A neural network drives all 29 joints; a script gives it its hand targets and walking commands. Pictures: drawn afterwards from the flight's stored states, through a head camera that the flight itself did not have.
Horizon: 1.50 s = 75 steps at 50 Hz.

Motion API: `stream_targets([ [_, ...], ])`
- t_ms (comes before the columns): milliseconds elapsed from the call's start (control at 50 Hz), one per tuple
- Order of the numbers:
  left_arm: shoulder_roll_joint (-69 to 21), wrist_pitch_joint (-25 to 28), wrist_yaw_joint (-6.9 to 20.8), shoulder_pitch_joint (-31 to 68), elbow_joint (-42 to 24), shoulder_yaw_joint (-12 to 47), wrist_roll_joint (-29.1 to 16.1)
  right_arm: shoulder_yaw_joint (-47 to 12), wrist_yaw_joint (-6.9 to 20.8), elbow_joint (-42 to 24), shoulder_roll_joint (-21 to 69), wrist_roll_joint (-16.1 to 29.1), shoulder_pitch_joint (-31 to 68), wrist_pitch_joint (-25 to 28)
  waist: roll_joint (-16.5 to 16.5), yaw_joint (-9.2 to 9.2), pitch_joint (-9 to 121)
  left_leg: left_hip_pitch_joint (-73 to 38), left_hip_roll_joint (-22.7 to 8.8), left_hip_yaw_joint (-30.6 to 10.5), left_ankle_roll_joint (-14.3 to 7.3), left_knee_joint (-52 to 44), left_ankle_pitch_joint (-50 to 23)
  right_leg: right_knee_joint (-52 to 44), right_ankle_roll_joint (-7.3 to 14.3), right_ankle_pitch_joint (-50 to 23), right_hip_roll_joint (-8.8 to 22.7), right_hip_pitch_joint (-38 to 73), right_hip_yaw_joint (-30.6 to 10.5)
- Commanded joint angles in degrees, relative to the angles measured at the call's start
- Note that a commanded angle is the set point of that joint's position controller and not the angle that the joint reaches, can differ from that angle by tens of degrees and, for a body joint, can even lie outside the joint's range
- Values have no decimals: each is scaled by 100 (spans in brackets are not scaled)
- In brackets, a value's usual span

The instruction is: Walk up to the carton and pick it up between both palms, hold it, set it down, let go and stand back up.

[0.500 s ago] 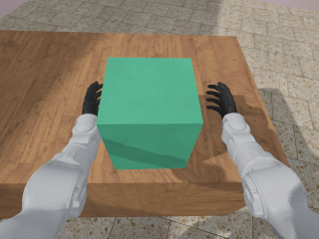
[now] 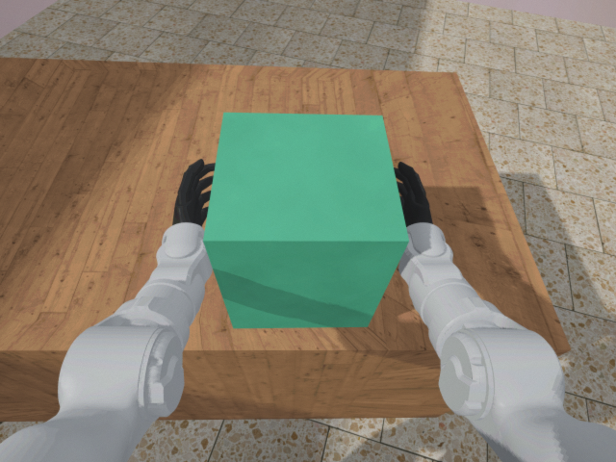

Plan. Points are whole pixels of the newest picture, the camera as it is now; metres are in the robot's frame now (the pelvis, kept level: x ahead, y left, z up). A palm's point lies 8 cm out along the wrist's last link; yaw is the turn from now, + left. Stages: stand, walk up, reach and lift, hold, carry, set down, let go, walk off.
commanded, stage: reach and lift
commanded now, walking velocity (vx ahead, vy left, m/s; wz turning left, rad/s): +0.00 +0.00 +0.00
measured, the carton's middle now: (302, 229) +0.44 +0.02 +0.01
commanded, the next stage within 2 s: none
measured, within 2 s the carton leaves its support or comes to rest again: leaves its support in 1.06 s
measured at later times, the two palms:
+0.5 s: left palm (191, 222) +0.42 +0.17 +0.05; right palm (415, 226) +0.43 -0.13 +0.05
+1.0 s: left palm (191, 222) +0.42 +0.17 +0.05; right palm (415, 229) +0.43 -0.13 +0.05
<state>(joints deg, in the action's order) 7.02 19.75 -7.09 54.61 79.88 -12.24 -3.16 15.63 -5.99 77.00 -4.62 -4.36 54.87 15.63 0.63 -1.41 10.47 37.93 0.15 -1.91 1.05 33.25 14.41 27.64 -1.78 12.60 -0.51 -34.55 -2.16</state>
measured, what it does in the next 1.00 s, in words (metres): stands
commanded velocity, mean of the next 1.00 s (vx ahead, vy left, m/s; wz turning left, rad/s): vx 0.00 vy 0.00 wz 0.00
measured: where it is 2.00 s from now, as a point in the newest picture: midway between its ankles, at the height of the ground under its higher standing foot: outside the picture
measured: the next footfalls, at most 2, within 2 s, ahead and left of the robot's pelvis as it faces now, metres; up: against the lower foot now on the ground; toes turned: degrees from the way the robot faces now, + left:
none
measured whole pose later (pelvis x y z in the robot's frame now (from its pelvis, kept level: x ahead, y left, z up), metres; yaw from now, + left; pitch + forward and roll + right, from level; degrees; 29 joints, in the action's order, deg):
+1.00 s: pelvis -0.01 -0.01 +0.00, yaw +0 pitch +20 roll -1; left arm 5.6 22.3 -3.1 52.9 75.3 -29.4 15.0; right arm 38.0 -6.1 64.5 4.5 -29.8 49.8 20.0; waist -0.3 -1.4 9.3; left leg 36.4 0.1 -1.9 0.3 28.3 11.6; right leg 26.0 -1.2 11.1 -0.5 -34.5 -2.0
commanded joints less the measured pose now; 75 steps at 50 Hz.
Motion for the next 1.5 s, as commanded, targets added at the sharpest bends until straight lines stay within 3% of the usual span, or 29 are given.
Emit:
stream_targets([
  [0, -702, 409, 349, 3050, -953, 62, 606, 301, 326, -1356, 684, -517, 2625, 406, -28, -36, 4191, -2647, -201, 559, 651, 199, -3932, 24, 134, -2309, -186, 1419, 597],
  [60, -2468, 465, 791, 3143, -884, -163, 1494, 387, 789, -1378, 2795, -1535, 2690, 539, -49, -105, 3971, -2938, -213, 619, 620, -36, -4148, -112, 140, -2485, -132, 1743, 705],
  [80, -2996, 509, 925, 3094, -774, -240, 1810, 459, 925, -1320, 3417, -1955, 2566, 613, 3, -50, 3882, -3028, -215, 641, 610, -101, -4220, -201, 144, -2617, -106, 1963, 749],
  [100, -3116, 525, 962, 2957, -605, -262, 1952, 614, 962, -1179, 3490, -2177, 2433, 661, 58, 64, 3760, -3020, -223, 630, 603, -166, -4172, -253, 141, -2611, -110, 1996, 783],
  [140, -3236, 523, 984, 2797, -492, -421, 2139, 789, 1044, -1021, 3607, -2416, 2330, 701, 221, -16, 3517, -3219, -251, 618, 579, -229, -4245, -338, 152, -2411, -117, 1792, 829],
  [180, -3317, 518, 959, 2718, -417, -463, 2160, 869, 1078, -991, 3635, -2674, 2250, 743, 183, -49, 3464, -3636, -332, 533, 559, -165, -4497, -460, 148, -2121, -151, 1364, 906],
  [220, -3176, 457, 958, 2604, -375, -583, 2246, 1060, 1079, -831, 3548, -2848, 2111, 696, 129, 16, 3219, -3640, -332, 561, 534, -245, -4184, -597, 172, -1838, -168, 1312, 967],
  [240, -3106, 430, 969, 2574, -317, -687, 2294, 1064, 1088, -856, 3590, -2884, 2049, 661, 128, -46, 3116, -3563, -297, 603, 489, -293, -4060, -647, 154, -1813, -132, 1398, 944],
  [320, -2934, 386, 1015, 2605, -356, -825, 2317, 1108, 1057, -1010, 3694, -3010, 1972, 545, -130, -24, 3095, -2877, -189, 706, 347, -536, -3215, -573, 103, -2007, -83, 2171, 889],
  [420, -2983, 392, 1035, 2621, -349, -860, 2335, 1076, 1026, -1152, 3919, -3046, 1904, 506, -125, -31, 3254, -2496, -158, 758, 299, -623, -2891, -465, 110, -2176, -64, 2555, 839],
  [660, -3150, 395, 961, 2535, -564, -773, 2365, 993, 980, -1000, 4052, -3039, 1786, 575, 78, 37, 3323, -2704, -214, 692, 391, -464, -3500, -466, 185, -2481, -116, 2471, 852],
  [680, -3160, 368, 965, 2547, -511, -817, 2391, 1004, 993, -1072, 4045, -3020, 1914, 577, 59, -39, 3253, -2661, -208, 710, 384, -466, -3463, -472, 184, -2446, -113, 2456, 839],
  [780, -3183, 384, 949, 2605, -583, -751, 2309, 914, 991, -1060, 4060, -2988, 1913, 599, 11, -42, 3378, -2688, -240, 699, 380, -456, -3475, -496, 201, -2413, -136, 2447, 841],
  [940, -3386, 656, 925, 2926, -753, -498, 2267, 686, 925, -1105, 4170, -3070, 2127, 1047, -29, -78, 3897, -2649, -247, 771, 393, -476, -3785, -420, 149, -3077, -143, 2692, 844],
  [1020, -3551, 785, 913, 3028, -774, -357, 2215, 617, 909, -967, 4101, -3095, 2237, 1325, 66, -96, 4004, -3017, -329, 746, 430, -432, -4095, -495, 162, -2918, -177, 2275, 912],
  [1120, -3610, 931, 880, 3059, -689, -310, 2206, 508, 892, -924, 3973, -3114, 2356, 1595, -53, -222, 4162, -2736, -306, 851, 403, -508, -3686, -565, 219, -2722, -212, 2295, 884],
  [1200, -3487, 987, 900, 3220, -508, -338, 2229, 581, 909, -701, 3845, -3233, 2463, 1670, -52, -248, 4043, -2417, -271, 927, 362, -676, -3137, -568, 201, -2495, -174, 2372, 874],
  [1320, -3565, 1032, 880, 3394, -508, -147, 2122, 575, 923, -512, 3697, -3198, 2689, 1796, 22, -236, 4116, -2386, -282, 917, 349, -712, -2872, -567, 229, -2248, -194, 2121, 882],
  [1480, -3598, 1041, 900, 3323, -445, 67, 1844, 174, 920, -636, 3725, -2961, 2786, 1809, -76, -303, 4430, -2209, -253, 894, 329, -642, -2891, -386, 204, -2702, -203, 2308, 804],
])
